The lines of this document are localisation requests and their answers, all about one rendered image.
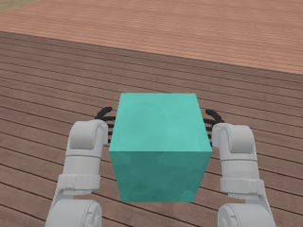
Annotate carton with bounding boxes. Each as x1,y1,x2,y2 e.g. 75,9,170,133
109,93,212,202

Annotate right robot hand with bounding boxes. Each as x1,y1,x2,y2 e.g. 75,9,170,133
203,109,224,147

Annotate left robot hand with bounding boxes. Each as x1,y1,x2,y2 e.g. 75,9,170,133
95,107,116,143

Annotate right robot forearm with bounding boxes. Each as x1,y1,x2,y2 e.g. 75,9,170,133
211,122,276,226

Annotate left robot upper arm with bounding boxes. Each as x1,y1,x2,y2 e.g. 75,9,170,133
45,199,102,227

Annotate left robot forearm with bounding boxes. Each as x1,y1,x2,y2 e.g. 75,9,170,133
45,119,109,227

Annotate right robot upper arm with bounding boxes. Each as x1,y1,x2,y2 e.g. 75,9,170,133
217,202,276,227

